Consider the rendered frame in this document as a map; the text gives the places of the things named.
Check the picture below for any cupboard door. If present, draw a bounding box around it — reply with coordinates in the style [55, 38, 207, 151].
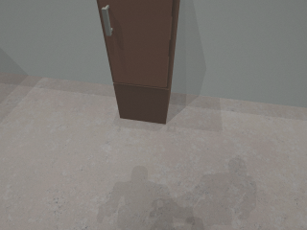
[99, 0, 173, 88]

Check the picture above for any handle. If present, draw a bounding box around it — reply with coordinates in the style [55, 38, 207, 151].
[101, 5, 113, 36]

